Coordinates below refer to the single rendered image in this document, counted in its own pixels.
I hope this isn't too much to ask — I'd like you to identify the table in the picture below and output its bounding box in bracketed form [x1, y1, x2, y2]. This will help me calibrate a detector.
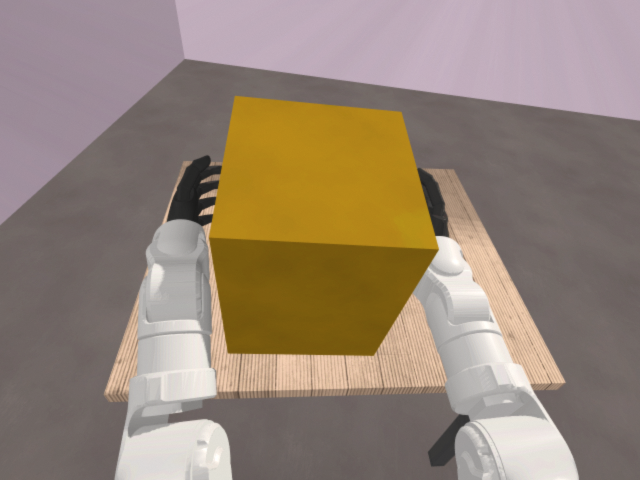
[104, 161, 566, 467]

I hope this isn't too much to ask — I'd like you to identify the robot left upper arm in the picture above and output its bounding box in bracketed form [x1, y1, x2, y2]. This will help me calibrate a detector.
[116, 419, 232, 480]

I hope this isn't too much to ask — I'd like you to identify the right robot forearm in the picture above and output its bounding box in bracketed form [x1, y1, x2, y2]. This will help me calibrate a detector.
[413, 236, 579, 480]

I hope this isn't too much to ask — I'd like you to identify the robot right hand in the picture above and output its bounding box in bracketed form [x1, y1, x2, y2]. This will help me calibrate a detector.
[417, 168, 450, 238]

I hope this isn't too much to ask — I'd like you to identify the robot left hand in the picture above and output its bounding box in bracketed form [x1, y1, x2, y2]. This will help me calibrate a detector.
[167, 155, 222, 226]

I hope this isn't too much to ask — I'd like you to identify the left robot forearm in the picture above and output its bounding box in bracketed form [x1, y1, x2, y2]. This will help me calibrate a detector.
[115, 219, 217, 480]

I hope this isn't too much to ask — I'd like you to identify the robot right upper arm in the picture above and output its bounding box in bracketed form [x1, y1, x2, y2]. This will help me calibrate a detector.
[455, 414, 578, 480]

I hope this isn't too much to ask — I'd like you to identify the carton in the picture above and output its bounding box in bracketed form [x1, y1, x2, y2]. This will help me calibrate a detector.
[209, 96, 439, 356]

